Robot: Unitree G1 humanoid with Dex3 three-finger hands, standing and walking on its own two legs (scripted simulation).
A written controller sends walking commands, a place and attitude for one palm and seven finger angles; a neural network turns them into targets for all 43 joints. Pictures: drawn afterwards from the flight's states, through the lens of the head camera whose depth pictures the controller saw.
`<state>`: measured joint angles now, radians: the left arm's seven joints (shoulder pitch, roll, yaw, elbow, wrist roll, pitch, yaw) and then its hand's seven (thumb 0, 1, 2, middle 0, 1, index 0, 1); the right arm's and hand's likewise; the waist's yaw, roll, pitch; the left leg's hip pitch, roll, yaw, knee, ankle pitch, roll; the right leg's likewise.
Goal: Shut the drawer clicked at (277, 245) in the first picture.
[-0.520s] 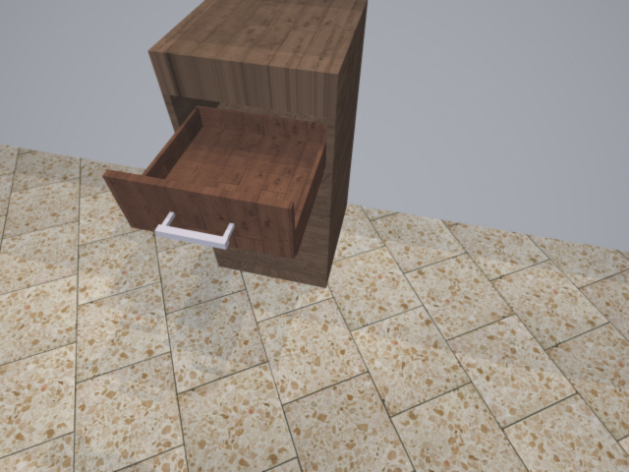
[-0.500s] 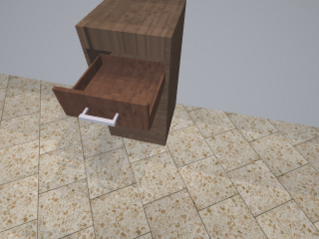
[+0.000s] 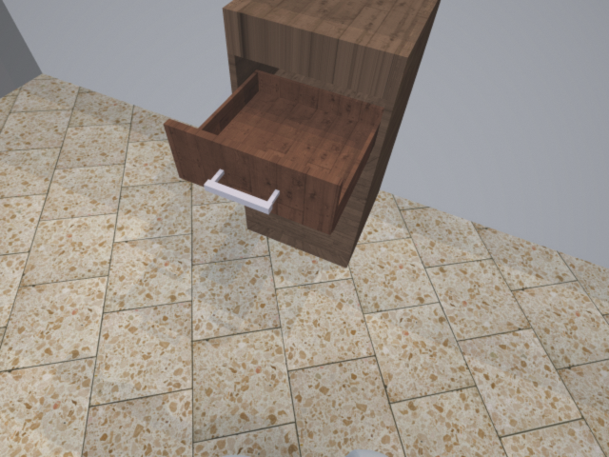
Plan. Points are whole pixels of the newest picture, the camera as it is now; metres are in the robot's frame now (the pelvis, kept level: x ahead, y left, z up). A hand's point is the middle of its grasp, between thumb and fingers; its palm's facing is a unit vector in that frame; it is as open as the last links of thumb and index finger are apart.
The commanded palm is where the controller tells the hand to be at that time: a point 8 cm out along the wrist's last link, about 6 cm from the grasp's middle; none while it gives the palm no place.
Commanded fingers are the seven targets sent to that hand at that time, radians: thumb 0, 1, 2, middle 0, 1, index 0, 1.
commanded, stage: turn or walk to find it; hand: left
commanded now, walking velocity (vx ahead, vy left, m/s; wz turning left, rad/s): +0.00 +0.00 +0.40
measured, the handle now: (242, 190) +0.61 +0.15 -0.10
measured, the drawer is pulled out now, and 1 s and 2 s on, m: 0.30 0.30 0.30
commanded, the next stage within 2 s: stand and wait in 0.04 s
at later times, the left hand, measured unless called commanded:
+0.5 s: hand out of the picture +0.01 +0.13 -0.17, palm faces +0.15 -0.97 -0.21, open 7.4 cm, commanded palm none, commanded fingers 0.00 0.90 0.90 -0.20 -0.30 -0.20 -0.30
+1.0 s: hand out of the picture +0.03 +0.13 -0.17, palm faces +0.18 -0.96 -0.22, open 7.4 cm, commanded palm none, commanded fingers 0.00 0.90 0.90 -0.20 -0.30 -0.20 -0.30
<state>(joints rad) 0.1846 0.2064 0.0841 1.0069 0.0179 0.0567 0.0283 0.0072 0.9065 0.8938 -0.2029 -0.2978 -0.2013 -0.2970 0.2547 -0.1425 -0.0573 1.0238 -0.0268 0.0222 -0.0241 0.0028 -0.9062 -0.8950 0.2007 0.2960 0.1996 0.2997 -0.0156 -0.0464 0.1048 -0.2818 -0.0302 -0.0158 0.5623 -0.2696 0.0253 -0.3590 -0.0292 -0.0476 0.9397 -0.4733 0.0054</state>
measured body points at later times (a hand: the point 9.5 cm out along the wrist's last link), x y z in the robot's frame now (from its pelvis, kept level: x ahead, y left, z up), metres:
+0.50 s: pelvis +0.01 -0.05 +0.00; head +0.04 -0.05 +0.45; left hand +0.00 +0.18 -0.16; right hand +0.09 -0.29 -0.15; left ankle +0.01 +0.08 -0.73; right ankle +0.00 -0.16 -0.73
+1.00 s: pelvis +0.01 -0.06 +0.00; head +0.04 -0.06 +0.45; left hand +0.02 +0.18 -0.15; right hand +0.04 -0.28 -0.16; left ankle +0.01 +0.09 -0.73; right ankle +0.00 -0.16 -0.73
